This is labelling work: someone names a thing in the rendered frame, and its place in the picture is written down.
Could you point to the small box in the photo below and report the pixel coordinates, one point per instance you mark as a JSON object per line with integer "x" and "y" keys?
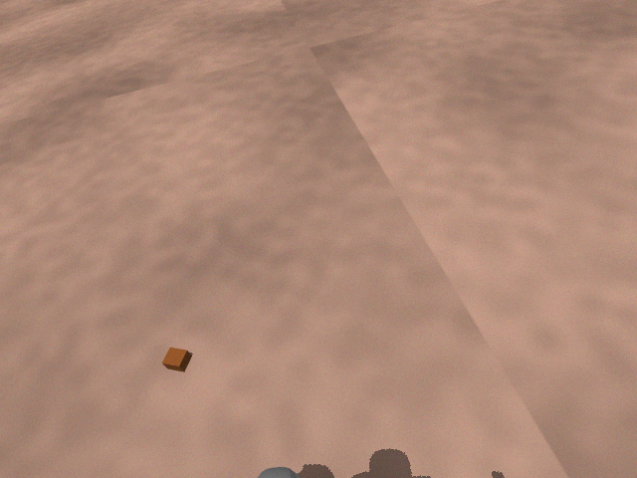
{"x": 177, "y": 359}

